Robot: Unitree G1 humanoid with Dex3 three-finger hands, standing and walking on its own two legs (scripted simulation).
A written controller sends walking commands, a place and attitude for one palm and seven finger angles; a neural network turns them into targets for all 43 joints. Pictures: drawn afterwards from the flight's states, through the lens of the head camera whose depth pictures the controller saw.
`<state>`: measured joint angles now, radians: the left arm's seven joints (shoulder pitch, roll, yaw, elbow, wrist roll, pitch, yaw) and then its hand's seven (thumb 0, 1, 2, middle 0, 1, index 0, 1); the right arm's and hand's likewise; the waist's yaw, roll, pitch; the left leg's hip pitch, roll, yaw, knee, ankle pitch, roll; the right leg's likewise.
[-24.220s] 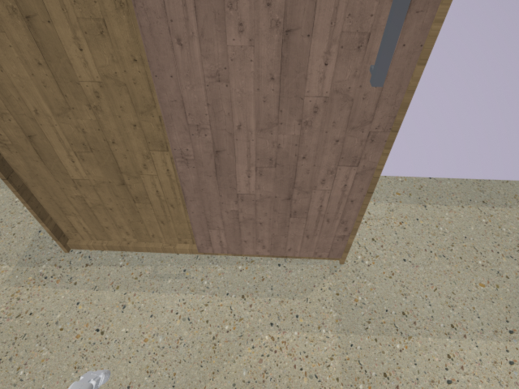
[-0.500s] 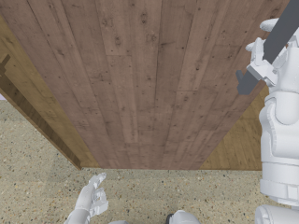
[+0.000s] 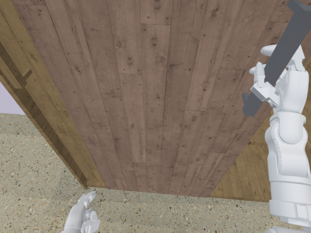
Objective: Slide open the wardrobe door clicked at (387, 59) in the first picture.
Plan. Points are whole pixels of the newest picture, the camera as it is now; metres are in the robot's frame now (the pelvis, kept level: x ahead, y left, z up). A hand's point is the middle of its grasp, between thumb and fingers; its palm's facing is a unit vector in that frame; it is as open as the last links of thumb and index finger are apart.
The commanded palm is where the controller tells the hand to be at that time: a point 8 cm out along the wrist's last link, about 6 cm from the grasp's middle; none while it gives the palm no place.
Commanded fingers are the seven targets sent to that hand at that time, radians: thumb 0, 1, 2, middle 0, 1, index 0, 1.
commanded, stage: loosen the grip on the handle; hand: right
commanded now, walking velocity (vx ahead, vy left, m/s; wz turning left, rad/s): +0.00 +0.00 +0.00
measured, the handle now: (267, 66) +0.41 -0.21 +0.25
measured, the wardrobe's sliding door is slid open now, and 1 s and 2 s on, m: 0.45 0.45 0.45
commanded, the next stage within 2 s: slip the hand off the handle in 0.56 s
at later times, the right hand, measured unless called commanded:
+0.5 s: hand (256, 83) +0.38 -0.18 +0.23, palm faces +0.27 +0.96 -0.11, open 14.0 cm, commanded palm +0.34 -0.23 +0.22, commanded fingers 0.00 0.55 -0.20 0.25 1.15 0.25 1.15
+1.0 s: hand (274, 87) +0.36 -0.21 +0.23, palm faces +0.33 +0.94 -0.09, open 14.8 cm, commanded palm +0.33 -0.26 +0.22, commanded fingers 0.00 0.55 -0.20 0.25 1.15 0.25 1.15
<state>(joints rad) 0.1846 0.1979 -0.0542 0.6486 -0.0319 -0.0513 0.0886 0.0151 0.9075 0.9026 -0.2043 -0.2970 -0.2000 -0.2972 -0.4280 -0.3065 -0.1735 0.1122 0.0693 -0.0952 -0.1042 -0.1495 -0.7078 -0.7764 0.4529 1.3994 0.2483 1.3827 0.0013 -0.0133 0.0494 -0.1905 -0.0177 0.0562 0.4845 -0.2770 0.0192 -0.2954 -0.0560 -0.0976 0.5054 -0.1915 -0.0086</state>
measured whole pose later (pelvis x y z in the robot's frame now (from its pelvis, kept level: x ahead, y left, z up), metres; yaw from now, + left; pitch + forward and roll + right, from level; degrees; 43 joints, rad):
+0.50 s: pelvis +0.00 +0.02 +0.00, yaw -1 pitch -1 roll +0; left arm 0.25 0.26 0.02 0.75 -0.01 -0.08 0.04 0.02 0.91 0.90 -0.20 -0.30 -0.20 -0.30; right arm -0.47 -0.31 -0.20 0.27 0.07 -0.13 -0.10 -0.01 0.49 -0.23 0.44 1.33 0.28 1.27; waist 0.02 -0.01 0.00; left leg -0.21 -0.02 0.08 0.53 -0.31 0.04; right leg -0.31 -0.06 -0.07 0.53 -0.20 0.00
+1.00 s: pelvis +0.01 +0.02 +0.00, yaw +0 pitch -2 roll +0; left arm 0.19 0.22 -0.01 0.72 -0.01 -0.05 0.06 0.01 0.91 0.90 -0.21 -0.30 -0.20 -0.30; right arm -0.35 -0.32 -0.29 0.15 0.12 -0.10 -0.06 -0.02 0.56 -0.20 0.31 1.18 0.24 1.15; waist 0.00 -0.02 -0.01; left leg -0.16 -0.02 0.06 0.51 -0.32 0.04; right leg -0.25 -0.05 -0.09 0.49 -0.21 0.01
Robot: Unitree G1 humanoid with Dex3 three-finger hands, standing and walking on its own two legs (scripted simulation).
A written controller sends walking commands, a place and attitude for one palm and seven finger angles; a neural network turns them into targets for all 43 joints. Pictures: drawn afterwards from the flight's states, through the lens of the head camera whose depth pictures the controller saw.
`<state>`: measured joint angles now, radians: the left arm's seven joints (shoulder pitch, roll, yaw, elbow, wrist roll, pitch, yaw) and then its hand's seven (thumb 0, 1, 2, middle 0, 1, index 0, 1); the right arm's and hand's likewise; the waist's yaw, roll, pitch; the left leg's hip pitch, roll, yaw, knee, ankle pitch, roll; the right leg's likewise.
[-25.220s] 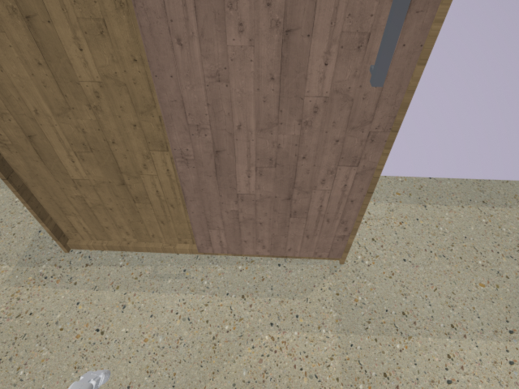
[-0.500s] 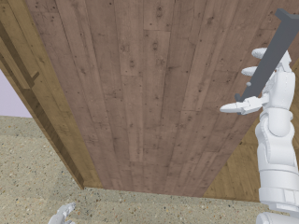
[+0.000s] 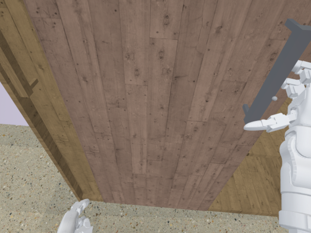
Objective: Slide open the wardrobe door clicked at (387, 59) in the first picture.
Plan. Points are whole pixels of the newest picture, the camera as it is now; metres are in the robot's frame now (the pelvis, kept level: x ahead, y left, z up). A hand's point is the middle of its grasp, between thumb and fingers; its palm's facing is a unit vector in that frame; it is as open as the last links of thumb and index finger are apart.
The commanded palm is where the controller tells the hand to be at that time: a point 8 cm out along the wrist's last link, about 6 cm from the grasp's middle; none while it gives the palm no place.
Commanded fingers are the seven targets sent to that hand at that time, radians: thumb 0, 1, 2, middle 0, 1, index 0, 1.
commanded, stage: slip the hand off the handle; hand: right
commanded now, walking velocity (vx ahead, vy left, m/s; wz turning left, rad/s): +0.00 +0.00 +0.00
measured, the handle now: (267, 79) +0.40 -0.22 +0.25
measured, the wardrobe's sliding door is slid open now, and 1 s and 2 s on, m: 0.45 0.45 0.45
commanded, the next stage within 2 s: draw the hand back to the body in 0.94 s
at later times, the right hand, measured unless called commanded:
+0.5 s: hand (294, 111) +0.32 -0.25 +0.23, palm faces +0.29 +0.95 -0.10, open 14.7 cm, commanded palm +0.27 -0.30 +0.22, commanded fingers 0.00 0.55 -0.20 0.25 1.15 0.25 1.15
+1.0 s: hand out of the picture +0.23 -0.24 +0.23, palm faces +0.30 +0.95 -0.11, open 14.7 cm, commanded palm +0.20 -0.28 +0.22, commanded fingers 0.00 0.55 -0.20 0.25 1.15 0.25 1.15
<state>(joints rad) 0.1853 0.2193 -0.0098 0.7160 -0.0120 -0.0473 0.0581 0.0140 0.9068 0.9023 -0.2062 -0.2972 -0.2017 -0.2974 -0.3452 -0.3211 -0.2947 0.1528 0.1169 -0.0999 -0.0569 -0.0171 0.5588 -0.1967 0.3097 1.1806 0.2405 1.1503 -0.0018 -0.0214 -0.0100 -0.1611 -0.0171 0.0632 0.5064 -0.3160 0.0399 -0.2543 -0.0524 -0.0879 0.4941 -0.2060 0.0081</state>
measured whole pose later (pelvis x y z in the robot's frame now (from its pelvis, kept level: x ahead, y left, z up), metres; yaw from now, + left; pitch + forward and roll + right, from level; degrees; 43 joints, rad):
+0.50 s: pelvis -0.01 -0.01 +0.00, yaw +1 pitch -2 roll +0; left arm 0.24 0.24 -0.01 0.72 -0.04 -0.09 0.08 0.02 0.91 0.90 -0.21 -0.30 -0.20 -0.30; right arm -0.25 -0.37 -0.38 0.12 0.19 -0.14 0.06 -0.02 0.56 -0.20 0.25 1.15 0.25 1.15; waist 0.00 -0.03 0.00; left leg -0.17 -0.02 0.05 0.52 -0.31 0.03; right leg -0.26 -0.05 -0.10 0.51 -0.21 0.00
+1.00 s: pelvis -0.02 +0.00 +0.00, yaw -1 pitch -6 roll +0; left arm 0.13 0.22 -0.06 0.68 -0.02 -0.16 0.09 0.02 0.91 0.90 -0.21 -0.30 -0.20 -0.30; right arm 0.02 -0.30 -0.31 -0.22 0.23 -0.09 0.06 -0.02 0.56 -0.20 0.25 1.15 0.25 1.15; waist -0.07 -0.04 0.02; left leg -0.09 -0.01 0.09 0.48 -0.29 0.04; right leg -0.20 -0.04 -0.06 0.48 -0.18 0.00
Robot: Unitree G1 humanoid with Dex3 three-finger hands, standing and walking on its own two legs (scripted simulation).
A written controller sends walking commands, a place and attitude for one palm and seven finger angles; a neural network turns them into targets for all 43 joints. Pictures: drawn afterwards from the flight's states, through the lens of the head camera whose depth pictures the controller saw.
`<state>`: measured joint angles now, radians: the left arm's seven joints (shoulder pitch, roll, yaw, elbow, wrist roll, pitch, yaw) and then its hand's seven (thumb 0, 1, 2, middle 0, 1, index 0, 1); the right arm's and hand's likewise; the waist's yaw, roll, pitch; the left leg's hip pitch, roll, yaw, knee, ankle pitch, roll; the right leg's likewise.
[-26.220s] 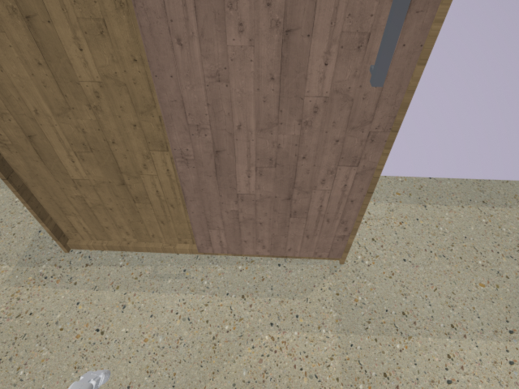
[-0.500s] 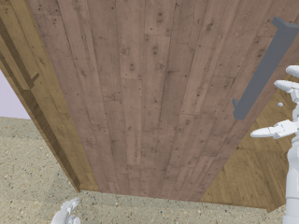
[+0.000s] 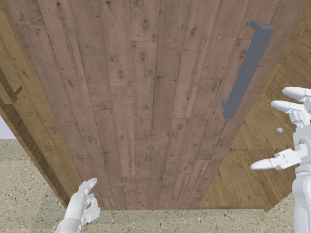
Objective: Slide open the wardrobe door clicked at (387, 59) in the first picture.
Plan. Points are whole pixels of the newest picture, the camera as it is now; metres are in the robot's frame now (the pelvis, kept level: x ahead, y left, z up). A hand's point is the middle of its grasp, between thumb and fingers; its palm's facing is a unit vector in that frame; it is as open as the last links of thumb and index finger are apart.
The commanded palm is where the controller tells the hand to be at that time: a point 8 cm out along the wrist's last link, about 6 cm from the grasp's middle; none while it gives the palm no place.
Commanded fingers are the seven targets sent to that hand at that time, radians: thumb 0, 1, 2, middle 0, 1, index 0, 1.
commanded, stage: draw the hand back to the body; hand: right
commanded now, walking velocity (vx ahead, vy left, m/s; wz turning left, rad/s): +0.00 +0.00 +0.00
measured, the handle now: (239, 74) +0.42 -0.20 +0.25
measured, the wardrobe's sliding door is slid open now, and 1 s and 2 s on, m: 0.45 0.45 0.45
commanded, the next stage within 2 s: step back with the hand held close in 1.64 s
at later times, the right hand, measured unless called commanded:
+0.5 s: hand (284, 149) +0.23 -0.24 +0.20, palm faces +0.13 +0.99 -0.06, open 14.7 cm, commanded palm +0.19 -0.28 +0.20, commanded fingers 0.00 0.44 -0.25 0.25 1.09 0.25 1.09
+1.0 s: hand (291, 160) +0.22 -0.26 +0.17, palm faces +0.42 +0.84 -0.33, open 11.5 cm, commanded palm +0.17 -0.30 +0.19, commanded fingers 0.00 -0.47 -0.69 0.22 0.56 0.22 0.56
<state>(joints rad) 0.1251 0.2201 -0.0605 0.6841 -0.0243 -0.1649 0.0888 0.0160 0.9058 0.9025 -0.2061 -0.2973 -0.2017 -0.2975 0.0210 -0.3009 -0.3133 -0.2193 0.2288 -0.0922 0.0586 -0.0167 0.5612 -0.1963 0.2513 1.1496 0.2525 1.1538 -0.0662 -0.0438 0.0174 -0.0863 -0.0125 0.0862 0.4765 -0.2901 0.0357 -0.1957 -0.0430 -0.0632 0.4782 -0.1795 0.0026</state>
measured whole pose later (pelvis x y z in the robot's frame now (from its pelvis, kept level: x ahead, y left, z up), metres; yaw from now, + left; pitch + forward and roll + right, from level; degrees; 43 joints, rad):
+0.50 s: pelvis +0.00 +0.00 +0.00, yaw +0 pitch -8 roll +0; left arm 0.13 0.29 -0.06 0.65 -0.09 -0.17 0.12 0.02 0.91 0.90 -0.20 -0.30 -0.20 -0.30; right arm 0.10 -0.38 -0.41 -0.28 0.37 0.38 0.26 -0.02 0.55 -0.20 0.25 1.15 0.25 1.15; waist -0.07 -0.07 -0.01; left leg -0.03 -0.02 0.09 0.44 -0.28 0.04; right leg -0.15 -0.05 -0.06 0.46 -0.18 0.01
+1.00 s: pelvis +0.01 -0.02 +0.01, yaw +1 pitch -8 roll +0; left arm 0.21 0.21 -0.02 0.73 0.02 -0.18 0.07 0.02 0.90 0.90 -0.21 -0.30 -0.20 -0.30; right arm 0.39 -0.34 -0.30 -0.37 0.09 -0.11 -0.12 -0.01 -0.11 -0.52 0.23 0.76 0.23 0.76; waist -0.05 -0.06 0.08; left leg 0.03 -0.01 0.06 0.33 -0.23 0.02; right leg -0.09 -0.03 -0.09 0.37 -0.15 -0.02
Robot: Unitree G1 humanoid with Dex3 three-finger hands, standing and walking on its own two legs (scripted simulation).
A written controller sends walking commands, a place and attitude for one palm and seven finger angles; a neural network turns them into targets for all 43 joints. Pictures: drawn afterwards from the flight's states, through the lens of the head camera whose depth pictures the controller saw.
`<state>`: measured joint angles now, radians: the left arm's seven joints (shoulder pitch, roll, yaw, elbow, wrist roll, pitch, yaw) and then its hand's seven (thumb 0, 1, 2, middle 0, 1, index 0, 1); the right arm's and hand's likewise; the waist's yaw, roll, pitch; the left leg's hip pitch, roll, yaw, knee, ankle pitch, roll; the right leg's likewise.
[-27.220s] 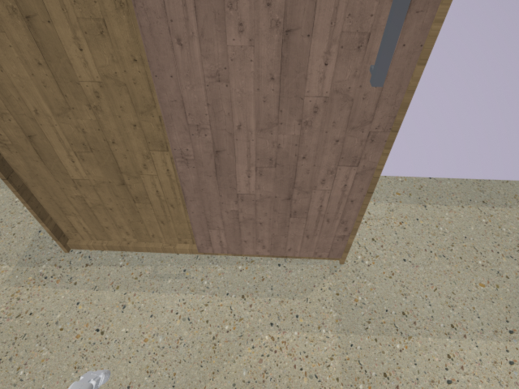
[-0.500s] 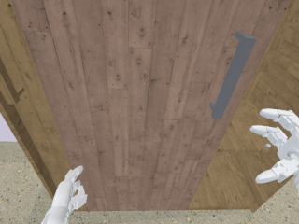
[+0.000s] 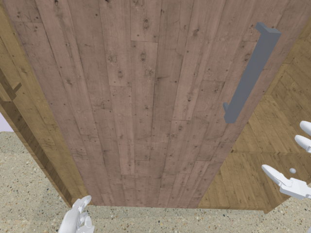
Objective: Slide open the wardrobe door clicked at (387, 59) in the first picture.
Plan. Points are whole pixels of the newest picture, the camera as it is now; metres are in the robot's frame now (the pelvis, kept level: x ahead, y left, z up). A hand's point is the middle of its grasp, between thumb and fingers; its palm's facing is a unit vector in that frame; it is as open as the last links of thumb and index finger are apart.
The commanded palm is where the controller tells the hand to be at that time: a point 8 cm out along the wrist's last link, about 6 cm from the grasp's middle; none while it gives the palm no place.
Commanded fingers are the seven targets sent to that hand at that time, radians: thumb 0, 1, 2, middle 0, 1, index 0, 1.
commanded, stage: draw the hand back to the body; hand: right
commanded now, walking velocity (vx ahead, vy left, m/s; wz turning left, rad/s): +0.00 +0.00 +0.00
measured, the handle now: (243, 78) +0.41 -0.20 +0.24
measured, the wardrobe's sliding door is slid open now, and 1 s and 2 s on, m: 0.45 0.45 0.45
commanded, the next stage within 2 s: step back with the hand held close in 0.64 s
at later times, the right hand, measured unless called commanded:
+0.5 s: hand (294, 180) +0.19 -0.26 +0.15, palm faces +0.47 +0.81 -0.36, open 7.6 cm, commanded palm +0.14 -0.29 +0.17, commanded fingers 0.00 -0.90 -0.90 0.20 0.30 0.20 0.30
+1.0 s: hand (287, 181) +0.19 -0.25 +0.14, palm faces +0.37 +0.81 -0.46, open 7.4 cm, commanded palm +0.14 -0.30 +0.17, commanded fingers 0.00 -0.90 -0.90 0.20 0.30 0.20 0.30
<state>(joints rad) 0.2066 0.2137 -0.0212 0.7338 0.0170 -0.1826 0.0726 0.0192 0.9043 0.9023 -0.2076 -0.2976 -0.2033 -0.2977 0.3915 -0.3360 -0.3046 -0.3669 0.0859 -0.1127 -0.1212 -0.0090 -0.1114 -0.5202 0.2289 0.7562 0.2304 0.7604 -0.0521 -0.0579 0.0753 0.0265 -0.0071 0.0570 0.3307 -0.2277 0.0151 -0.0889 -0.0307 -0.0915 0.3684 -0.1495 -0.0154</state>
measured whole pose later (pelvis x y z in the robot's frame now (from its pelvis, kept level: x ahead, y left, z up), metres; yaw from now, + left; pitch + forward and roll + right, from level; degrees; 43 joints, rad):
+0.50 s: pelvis +0.01 +0.01 +0.00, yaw -1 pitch -7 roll +0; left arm 0.17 0.23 0.00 0.68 0.01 -0.16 0.07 0.02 0.91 0.90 -0.21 -0.30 -0.20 -0.30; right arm 0.48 -0.34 -0.32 -0.39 0.09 -0.10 -0.12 0.01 -0.85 -0.88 0.21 0.32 0.21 0.33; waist -0.07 -0.06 0.06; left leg 0.04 -0.02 0.07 0.32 -0.24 0.02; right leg -0.09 -0.04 -0.08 0.38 -0.17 -0.01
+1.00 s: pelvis +0.00 +0.00 -0.01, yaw +0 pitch -1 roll +1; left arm 0.16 0.25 0.01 0.60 -0.01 -0.07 0.09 0.02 0.91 0.90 -0.21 -0.30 -0.20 -0.30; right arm 0.54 -0.37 -0.35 -0.44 0.07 -0.12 -0.12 0.01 -0.89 -0.90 0.20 0.30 0.21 0.30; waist -0.02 -0.07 0.03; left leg -0.17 -0.02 0.06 0.46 -0.27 0.02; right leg -0.29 -0.05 -0.09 0.50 -0.19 -0.01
